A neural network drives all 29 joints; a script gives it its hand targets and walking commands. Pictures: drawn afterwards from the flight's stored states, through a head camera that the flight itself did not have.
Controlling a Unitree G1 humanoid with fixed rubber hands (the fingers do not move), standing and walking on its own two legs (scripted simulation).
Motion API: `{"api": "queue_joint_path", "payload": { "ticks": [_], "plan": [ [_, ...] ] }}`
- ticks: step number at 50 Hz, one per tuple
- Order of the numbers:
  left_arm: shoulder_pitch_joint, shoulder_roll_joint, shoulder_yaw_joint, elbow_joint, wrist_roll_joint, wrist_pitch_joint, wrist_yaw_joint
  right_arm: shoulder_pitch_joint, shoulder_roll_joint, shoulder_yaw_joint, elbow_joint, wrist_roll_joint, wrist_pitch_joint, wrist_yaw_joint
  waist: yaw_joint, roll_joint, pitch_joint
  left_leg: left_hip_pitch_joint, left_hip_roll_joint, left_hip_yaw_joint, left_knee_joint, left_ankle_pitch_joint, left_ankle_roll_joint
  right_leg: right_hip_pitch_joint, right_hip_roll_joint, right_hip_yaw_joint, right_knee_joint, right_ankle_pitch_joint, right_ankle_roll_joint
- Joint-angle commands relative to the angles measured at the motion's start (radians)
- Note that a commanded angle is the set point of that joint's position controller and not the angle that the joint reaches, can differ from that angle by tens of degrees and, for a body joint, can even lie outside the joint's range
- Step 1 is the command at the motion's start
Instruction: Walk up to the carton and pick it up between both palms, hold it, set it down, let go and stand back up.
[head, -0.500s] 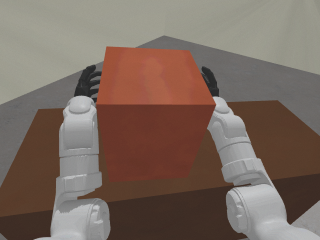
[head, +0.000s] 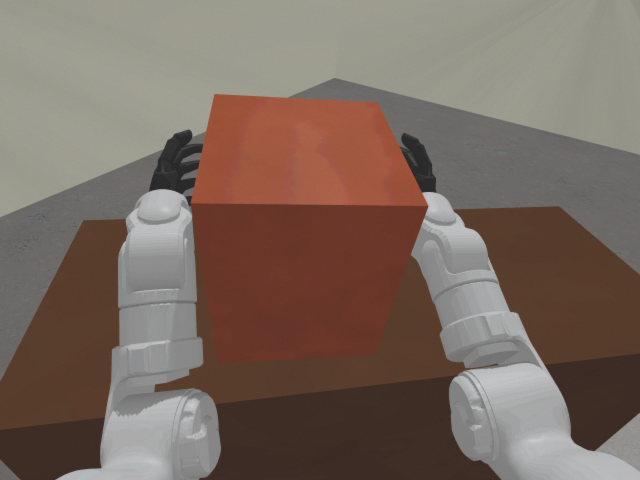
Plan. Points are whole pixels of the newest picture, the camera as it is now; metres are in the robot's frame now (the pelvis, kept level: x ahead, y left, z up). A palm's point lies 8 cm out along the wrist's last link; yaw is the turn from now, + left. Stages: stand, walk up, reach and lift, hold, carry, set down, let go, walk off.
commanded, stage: hold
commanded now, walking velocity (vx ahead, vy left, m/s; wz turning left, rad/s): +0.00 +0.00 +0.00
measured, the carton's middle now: (298, 231) +0.36 +0.01 +0.19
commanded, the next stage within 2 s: none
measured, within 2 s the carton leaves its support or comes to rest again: neither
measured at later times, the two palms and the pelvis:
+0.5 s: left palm (187, 194) +0.36 +0.14 +0.24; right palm (429, 199) +0.37 -0.15 +0.23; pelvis +0.00 -0.01 +0.00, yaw -1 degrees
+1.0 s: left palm (182, 195) +0.36 +0.14 +0.24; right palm (426, 199) +0.37 -0.15 +0.23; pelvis +0.00 -0.01 +0.00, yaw +0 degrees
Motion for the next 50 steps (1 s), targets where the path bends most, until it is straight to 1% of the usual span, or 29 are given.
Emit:
{"api": "queue_joint_path", "payload": {
  "ticks": [1, 7, 8, 9, 10, 13, 15, 18, 20, 25, 26, 28, 30, 33, 37, 40, 42, 45, 49, 50],
  "plan": [
    [-0.672, -0.495, -0.448, -0.029, -0.153, -0.041, -0.14, -0.708, 0.585, 0.312, -0.259, 0.082, -0.043, 0.068, -0.005, 0.068, -0.286, 0.153, -0.025, -0.014, -0.025, 0.119, -0.011, -0.09, 0.016, 0.013, -0.062, 0.173, 0.091],
    [-0.678, -0.497, -0.449, -0.028, -0.156, -0.045, -0.138, -0.711, 0.586, 0.312, -0.257, 0.085, -0.043, 0.067, -0.006, 0.07, -0.291, 0.155, -0.025, -0.015, -0.024, 0.122, -0.011, -0.095, 0.017, 0.012, -0.062, 0.168, 0.091],
    [-0.713, -0.513, -0.463, -0.057, -0.153, -0.047, -0.128, -0.689, 0.536, 0.286, -0.187, 0.088, -0.037, 0.079, -0.031, 0.113, -0.285, 0.193, -0.009, -0.016, -0.028, 0.152, -0.04, -0.151, 0.033, -0.002, -0.057, 0.137, 0.076],
    [-0.715, -0.509, -0.457, -0.043, -0.152, -0.044, -0.124, -0.707, 0.528, 0.279, -0.192, 0.084, -0.041, 0.089, -0.019, 0.112, -0.285, 0.199, -0.005, -0.013, -0.025, 0.155, -0.041, -0.168, 0.036, -0.007, -0.067, 0.092, 0.07],
    [-0.716, -0.515, -0.465, -0.05, -0.16, -0.044, -0.119, -0.705, 0.529, 0.273, -0.195, 0.082, -0.044, 0.095, -0.023, 0.112, -0.296, 0.203, -0.003, -0.014, -0.023, 0.156, -0.042, -0.168, 0.038, -0.007, -0.068, 0.083, 0.067],
    [-0.707, -0.515, -0.465, -0.04, -0.161, -0.046, -0.111, -0.707, 0.534, 0.274, -0.187, 0.082, -0.048, 0.101, -0.021, 0.103, -0.305, 0.207, -0.003, -0.017, -0.019, 0.162, -0.039, -0.161, 0.037, -0.004, -0.063, 0.107, 0.069],
    [-0.699, -0.512, -0.45, -0.015, -0.156, -0.044, -0.113, -0.722, 0.54, 0.276, -0.191, 0.08, -0.052, 0.1, -0.013, 0.086, -0.298, 0.196, -0.008, -0.012, -0.023, 0.144, -0.029, -0.157, 0.032, 0.0, -0.066, 0.114, 0.075],
    [-0.702, -0.504, -0.438, -0.025, -0.155, -0.05, -0.117, -0.725, 0.556, 0.299, -0.205, 0.096, -0.056, 0.092, -0.006, 0.077, -0.325, 0.2, -0.016, -0.01, -0.012, 0.171, -0.022, -0.125, 0.029, 0.007, -0.058, 0.172, 0.084],
    [-0.698, -0.495, -0.426, -0.025, -0.149, -0.05, -0.119, -0.717, 0.557, 0.305, -0.201, 0.1, -0.053, 0.087, -0.004, 0.067, -0.317, 0.202, -0.018, -0.009, -0.011, 0.178, -0.021, -0.122, 0.029, 0.006, -0.057, 0.187, 0.089],
    [-0.685, -0.487, -0.413, -0.023, -0.145, -0.048, -0.125, -0.73, 0.573, 0.336, -0.244, 0.116, -0.055, 0.074, 0.01, 0.056, -0.33, 0.198, -0.028, -0.004, -0.002, 0.188, -0.01, -0.103, 0.025, 0.012, -0.054, 0.237, 0.1],
    [-0.681, -0.484, -0.413, -0.026, -0.144, -0.048, -0.127, -0.723, 0.576, 0.338, -0.245, 0.116, -0.053, 0.07, 0.007, 0.053, -0.323, 0.197, -0.03, -0.005, -0.002, 0.186, -0.009, -0.1, 0.023, 0.014, -0.054, 0.25, 0.102],
    [-0.677, -0.483, -0.411, -0.022, -0.14, -0.045, -0.13, -0.719, 0.572, 0.339, -0.247, 0.117, -0.05, 0.065, 0.005, 0.055, -0.312, 0.193, -0.03, -0.004, -0.008, 0.165, -0.008, -0.108, 0.02, 0.015, -0.057, 0.239, 0.102],
    [-0.675, -0.482, -0.414, -0.024, -0.14, -0.044, -0.135, -0.705, 0.573, 0.334, -0.241, 0.114, -0.044, 0.06, -0.005, 0.056, -0.293, 0.189, -0.031, -0.005, -0.009, 0.16, -0.008, -0.11, 0.018, 0.018, -0.06, 0.247, 0.103],
    [-0.692, -0.483, -0.419, -0.026, -0.144, -0.044, -0.14, -0.704, 0.571, 0.322, -0.232, 0.108, -0.038, 0.06, -0.01, 0.061, -0.283, 0.181, -0.029, -0.005, -0.018, 0.13, -0.01, -0.125, 0.015, 0.018, -0.065, 0.211, 0.102],
    [-0.708, -0.492, -0.44, -0.039, -0.157, -0.05, -0.139, -0.705, 0.576, 0.318, -0.239, 0.106, -0.036, 0.061, -0.021, 0.075, -0.298, 0.186, -0.029, -0.009, -0.012, 0.142, -0.017, -0.126, 0.016, 0.015, -0.062, 0.215, 0.1],
    [-0.695, -0.488, -0.432, -0.026, -0.153, -0.049, -0.138, -0.703, 0.573, 0.321, -0.237, 0.107, -0.033, 0.061, -0.015, 0.07, -0.299, 0.191, -0.028, -0.01, -0.011, 0.144, -0.015, -0.129, 0.017, 0.014, -0.062, 0.212, 0.101],
    [-0.7, -0.481, -0.42, -0.021, -0.147, -0.05, -0.139, -0.702, 0.573, 0.318, -0.222, 0.102, -0.03, 0.063, -0.009, 0.062, -0.29, 0.184, -0.027, -0.008, -0.02, 0.125, -0.012, -0.137, 0.017, 0.013, -0.064, 0.188, 0.101],
    [-0.696, -0.488, -0.424, -0.022, -0.151, -0.049, -0.14, -0.71, 0.574, 0.319, -0.234, 0.105, -0.034, 0.065, -0.008, 0.062, -0.296, 0.186, -0.026, -0.008, -0.017, 0.142, -0.013, -0.13, 0.02, 0.012, -0.064, 0.194, 0.097],
    [-0.707, -0.484, -0.423, -0.032, -0.153, -0.051, -0.138, -0.707, 0.568, 0.317, -0.222, 0.108, -0.034, 0.067, -0.011, 0.066, -0.306, 0.194, -0.024, -0.009, -0.014, 0.149, -0.015, -0.132, 0.023, 0.009, -0.064, 0.188, 0.096],
    [-0.701, -0.484, -0.422, -0.03, -0.153, -0.05, -0.137, -0.713, 0.569, 0.322, -0.234, 0.11, -0.037, 0.067, -0.007, 0.065, -0.315, 0.197, -0.024, -0.008, -0.012, 0.155, -0.014, -0.129, 0.023, 0.01, -0.063, 0.191, 0.096]
  ]
}}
